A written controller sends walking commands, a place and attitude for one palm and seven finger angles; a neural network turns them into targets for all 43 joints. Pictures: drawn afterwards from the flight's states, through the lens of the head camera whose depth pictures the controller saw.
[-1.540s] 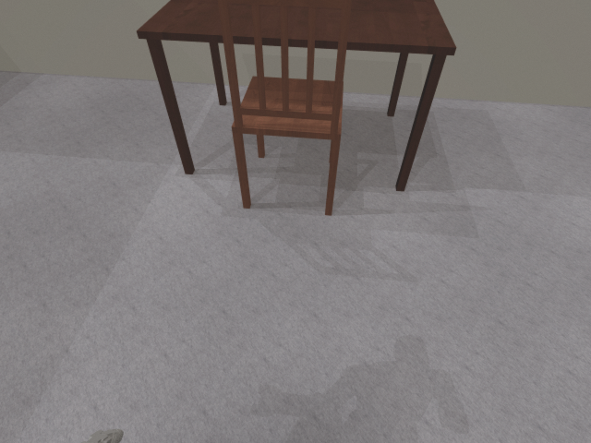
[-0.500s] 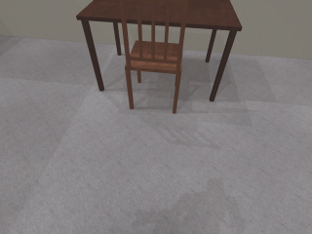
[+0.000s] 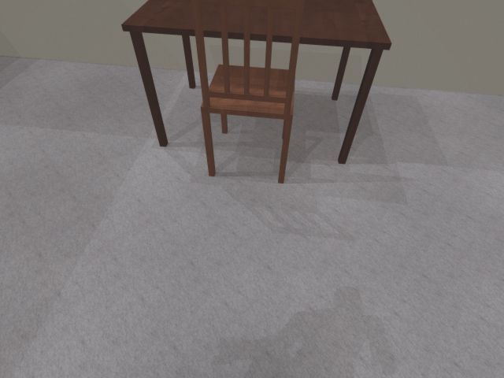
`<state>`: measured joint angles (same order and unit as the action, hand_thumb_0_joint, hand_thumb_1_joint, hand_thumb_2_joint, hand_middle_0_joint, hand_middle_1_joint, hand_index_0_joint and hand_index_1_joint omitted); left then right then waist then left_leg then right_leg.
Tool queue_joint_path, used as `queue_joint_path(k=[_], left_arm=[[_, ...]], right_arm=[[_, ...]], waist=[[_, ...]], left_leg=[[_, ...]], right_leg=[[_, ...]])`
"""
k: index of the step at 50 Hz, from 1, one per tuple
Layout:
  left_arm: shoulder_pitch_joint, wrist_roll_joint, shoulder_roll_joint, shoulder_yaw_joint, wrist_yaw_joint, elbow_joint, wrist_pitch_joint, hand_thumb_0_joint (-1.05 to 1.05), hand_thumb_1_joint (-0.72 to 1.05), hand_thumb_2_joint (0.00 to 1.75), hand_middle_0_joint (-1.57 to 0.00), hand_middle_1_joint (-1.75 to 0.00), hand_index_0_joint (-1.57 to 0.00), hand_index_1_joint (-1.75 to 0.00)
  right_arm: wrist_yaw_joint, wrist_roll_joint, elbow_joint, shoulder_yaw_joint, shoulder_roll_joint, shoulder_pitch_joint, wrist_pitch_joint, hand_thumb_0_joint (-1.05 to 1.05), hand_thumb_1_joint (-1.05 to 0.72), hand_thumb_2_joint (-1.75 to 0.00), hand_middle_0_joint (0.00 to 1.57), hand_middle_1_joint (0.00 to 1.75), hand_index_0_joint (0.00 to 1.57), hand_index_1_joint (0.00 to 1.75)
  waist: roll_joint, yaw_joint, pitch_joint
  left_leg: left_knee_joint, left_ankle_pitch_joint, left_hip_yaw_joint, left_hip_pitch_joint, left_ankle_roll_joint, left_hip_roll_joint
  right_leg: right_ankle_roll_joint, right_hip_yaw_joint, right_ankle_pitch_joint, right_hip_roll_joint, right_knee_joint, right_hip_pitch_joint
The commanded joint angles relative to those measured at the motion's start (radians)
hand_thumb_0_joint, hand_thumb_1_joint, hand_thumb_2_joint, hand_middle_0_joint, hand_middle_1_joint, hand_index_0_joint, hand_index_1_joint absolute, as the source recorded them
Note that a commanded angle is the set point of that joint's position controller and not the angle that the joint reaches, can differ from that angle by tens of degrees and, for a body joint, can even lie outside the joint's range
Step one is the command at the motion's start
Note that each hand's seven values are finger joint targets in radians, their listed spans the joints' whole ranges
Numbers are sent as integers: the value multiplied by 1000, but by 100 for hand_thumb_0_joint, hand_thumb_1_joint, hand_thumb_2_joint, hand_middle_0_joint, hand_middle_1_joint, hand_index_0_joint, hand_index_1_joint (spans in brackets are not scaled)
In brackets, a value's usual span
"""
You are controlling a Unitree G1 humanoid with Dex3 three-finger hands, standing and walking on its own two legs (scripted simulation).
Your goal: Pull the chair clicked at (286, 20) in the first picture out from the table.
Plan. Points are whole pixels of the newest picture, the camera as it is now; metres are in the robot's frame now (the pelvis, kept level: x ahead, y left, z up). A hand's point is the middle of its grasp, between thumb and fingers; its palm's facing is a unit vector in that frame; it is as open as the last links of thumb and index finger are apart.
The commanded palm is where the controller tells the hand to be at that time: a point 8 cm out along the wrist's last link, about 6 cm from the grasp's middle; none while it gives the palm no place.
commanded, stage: walk to a spot facing it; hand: left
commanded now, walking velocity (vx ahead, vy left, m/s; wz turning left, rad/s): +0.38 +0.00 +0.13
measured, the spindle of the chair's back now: (246, 53) +1.26 +0.09 -0.06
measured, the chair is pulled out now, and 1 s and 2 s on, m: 0.00 0.00 0.00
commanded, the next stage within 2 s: turn to face it in 1.10 s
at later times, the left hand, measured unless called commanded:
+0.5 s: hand out of the picture +0.11 +0.20 -0.18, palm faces +0.01 -0.99 -0.14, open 7.4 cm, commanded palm none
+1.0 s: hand (177, 308) +0.29 +0.18 -0.19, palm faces +0.16 -0.97 -0.15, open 7.2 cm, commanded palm none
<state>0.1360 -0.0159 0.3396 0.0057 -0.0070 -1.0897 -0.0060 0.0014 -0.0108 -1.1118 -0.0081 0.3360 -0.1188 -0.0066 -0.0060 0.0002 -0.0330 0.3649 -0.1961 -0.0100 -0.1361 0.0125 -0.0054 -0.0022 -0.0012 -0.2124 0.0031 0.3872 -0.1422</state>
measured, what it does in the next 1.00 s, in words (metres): walks ahead: right foot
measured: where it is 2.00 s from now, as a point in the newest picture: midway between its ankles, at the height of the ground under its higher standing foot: (244, 298)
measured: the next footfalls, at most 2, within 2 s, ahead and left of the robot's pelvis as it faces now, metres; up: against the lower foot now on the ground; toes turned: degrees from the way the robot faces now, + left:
right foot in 0.66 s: +0.32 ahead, -0.13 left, +0.00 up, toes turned -6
left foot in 1.06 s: +0.46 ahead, +0.13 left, +0.00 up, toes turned +18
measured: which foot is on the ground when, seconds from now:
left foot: down 0.00-0.68, up 0.70-1.00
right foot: down 0.00-0.30, up 0.32-0.64, down 0.66-1.00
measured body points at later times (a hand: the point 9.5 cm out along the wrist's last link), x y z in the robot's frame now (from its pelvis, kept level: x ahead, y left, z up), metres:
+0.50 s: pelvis +0.10 +0.02 -0.01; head +0.13 +0.03 +0.44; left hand +0.11 +0.25 -0.17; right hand +0.00 -0.18 -0.15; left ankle +0.01 +0.13 -0.75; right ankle +0.13 -0.11 -0.69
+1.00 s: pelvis +0.32 +0.00 -0.01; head +0.32 +0.03 +0.44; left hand +0.29 +0.23 -0.18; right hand +0.43 -0.24 -0.14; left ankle +0.40 +0.12 -0.72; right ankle +0.28 -0.12 -0.75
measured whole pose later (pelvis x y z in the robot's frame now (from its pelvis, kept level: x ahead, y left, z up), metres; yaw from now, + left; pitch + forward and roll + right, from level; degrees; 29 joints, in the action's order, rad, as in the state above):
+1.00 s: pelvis +0.32 +0.00 -0.01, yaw +8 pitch -1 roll -3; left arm 0.32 -0.04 0.19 -0.05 0.00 -1.08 -0.06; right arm 0.03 -0.03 -1.00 0.07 0.19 -0.18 -0.02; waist -0.01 0.00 -0.01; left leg 0.78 -0.23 0.11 -0.51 0.00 -0.13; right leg 0.01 0.23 -0.32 0.04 0.45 -0.11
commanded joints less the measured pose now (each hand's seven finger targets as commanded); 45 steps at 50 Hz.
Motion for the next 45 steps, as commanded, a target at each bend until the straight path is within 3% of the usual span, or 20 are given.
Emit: queue_joint_path(k=[1, 5, 9, 11, 13, 14, 15, 16, 18, 20, 22, 28, 30, 31, 32, 33, 34, 36, 39, 45], left_arm=[[0, 6, 127, -22, 19, 39, -8, 0, 90, 90, -20, -30, -20, -30], [95, -6, 97, -23, 8, 28, 15, 0, 90, 90, -20, -30, -20, -30], [182, -4, 122, -54, 6, 42, 2, 0, 90, 90, -20, -30, -20, -30], [184, -3, 107, -61, 9, 50, -10, 0, 90, 90, -20, -30, -20, -30], [154, -2, 66, -57, 5, 59, -11, 0, 90, 90, -20, -30, -20, -30], [139, -4, 18, -54, 2, 69, -10, 0, 90, 90, -20, -30, -20, -30], [87, -3, -34, -43, 0, 96, -14, 0, 90, 90, -20, -30, -20, -30], [12, -9, -30, -40, 5, 141, -28, 0, 90, 90, -20, -30, -20, -30], [-9, -6, -33, -48, -4, 135, -44, 0, 90, 90, -20, -30, -20, -30], [32, -5, -75, -50, -14, 121, -38, 0, 90, 90, -20, -30, -20, -30], [22, -6, -101, -49, -22, 119, -28, 0, 90, 90, -20, -30, -20, -30], [-46, 0, -133, -58, -29, 145, -30, 0, 90, 90, -20, -30, -20, -30], [40, -3, -115, -69, -26, 122, -33, 0, 90, 90, -20, -30, -20, -30], [156, -7, -90, -79, -22, 88, -41, 0, 90, 90, -20, -30, -20, -30], [321, -15, -28, -96, -14, 41, -56, 0, 90, 90, -20, -30, -20, -30], [453, -20, 95, -128, 7, 14, -66, 0, 90, 90, -20, -30, -20, -30], [478, 0, 139, -131, 11, 0, -60, 0, 90, 90, -20, -30, -20, -30], [271, -4, 44, -101, 17, 48, -56, 0, 90, 90, -20, -30, -20, -30], [147, -17, -60, -70, 25, 73, -65, 0, 90, 90, -20, -30, -20, -30], [164, -18, -33, -74, 18, 58, -73, 0, 90, 90, -20, -30, -20, -30]], right_arm=[[-11, -2, 49, 20, 125, 20, -18, 0, -90, -90, 20, 30, 20, 30], [-3, -16, 45, 15, 64, -54, 6, 0, -90, -90, 20, 30, 20, 30], [-2, -15, 76, 23, 25, -97, -6, 0, -90, -90, 20, 30, 20, 30], [1, -12, 80, 29, 6, -127, -20, 0, -90, -90, 20, 30, 20, 30], [1, -9, 52, 36, -2, -216, -30, 0, -90, -90, 20, 30, 20, 30], [-1, -14, 26, 46, 22, -302, -36, 0, -90, -90, 20, 30, 20, 30], [-9, -21, -13, 64, 80, -421, -44, 0, -90, -90, 20, 30, 20, 30], [-24, -19, -29, 63, 67, -496, -50, 0, -90, -90, 20, 30, 20, 30], [-33, -10, -22, 51, 12, -470, -63, 0, -90, -90, 20, 30, 20, 30], [-37, -11, -11, 51, -9, -415, -76, 0, -90, -90, 20, 30, 20, 30], [-41, -8, -22, 51, -38, -422, -84, 0, -90, -90, 20, 30, 20, 30], [-39, -17, -54, 60, -46, -428, -82, 0, -90, -90, 20, 30, 20, 30], [-39, -13, -54, 65, -33, -398, -77, 0, -90, -90, 20, 30, 20, 30], [-37, -9, -53, 66, -30, -388, -75, 0, -90, -90, 20, 30, 20, 30], [-29, -3, -48, 66, -48, -391, -75, 0, -90, -90, 20, 30, 20, 30], [-16, 10, -15, 52, -117, -432, -79, 0, -90, -90, 20, 30, 20, 30], [-17, 10, 21, 54, -125, -367, -74, 0, -90, -90, 20, 30, 20, 30], [-7, -2, 47, 68, -134, -249, -62, 0, -90, -90, 20, 30, 20, 30], [2, -19, 25, 67, -168, -310, -25, 0, -90, -90, 20, 30, 20, 30], [32, -14, 106, 70, -168, -183, -13, 0, -90, -90, 20, 30, 20, 30]], waist=[[7, -5, 73], [-57, -17, -48], [-155, -25, -63], [-127, -8, -68], [-41, 37, -81], [116, 67, -93], [320, 108, -105], [276, 124, -151], [94, 91, -145], [105, 48, -85], [135, 43, -94], [130, 35, -103], [111, -16, -74], [79, -70, -16], [1, -137, 74], [-250, -166, 205], [-251, -154, 211], [-117, -87, 5], [-80, 20, -36], [-94, 26, -82]], left_leg=[[-49, 85, -79, 11, -27, -107], [14, -299, -51, -143, -27, -50], [242, -235, 40, -256, -28, -18], [222, -203, 53, -214, -31, -38], [111, -184, 40, -42, -45, -52], [6, -202, -101, 44, -80, -132], [-146, -224, -372, 132, -164, -303], [-181, -45, -487, 199, -227, -370], [-130, 217, -408, 212, -264, -379], [-137, 234, -264, 191, -235, -322], [-161, 217, -174, 139, -208, -269], [-152, 251, -66, 53, -169, -252], [-49, 370, -27, 21, -151, -236], [107, 431, 11, -2, -125, -203], [348, 361, 41, -126, -87, -157], [712, -100, 103, -380, -47, -32], [947, -369, 20, -474, -60, -13], [1024, -212, -16, -532, -65, -114], [889, -128, 4, -414, -32, -159], [506, -17, 92, -342, -7, -146]], right_leg=[[-15, -91, 47, 119, -79, 4], [-35, -153, -388, 119, -114, -73], [-124, -283, -482, 238, -179, -28], [-145, -254, -376, 256, -143, -52], [-105, -116, -296, 170, -16, -182], [-63, -22, -275, 82, 159, -283], [-16, 119, -283, -14, 454, -445], [-18, 51, -343, 6, 615, -596], [-19, -1, -273, 88, 715, -642], [-3, 13, -212, 113, 682, -574], [9, 50, -139, 114, 609, -526], [-12, 126, -32, 75, 304, -318], [-30, 149, -3, 40, 251, -166], [-38, 162, 24, 21, 191, -12], [-67, 88, 6, 74, 160, 226], [-159, -325, -110, 377, 26, 433], [-219, -570, -202, 506, -124, 367], [-191, -433, -397, 448, -188, 59], [-133, -133, -236, 361, -202, -176], [-121, 58, -174, 297, -231, -211]])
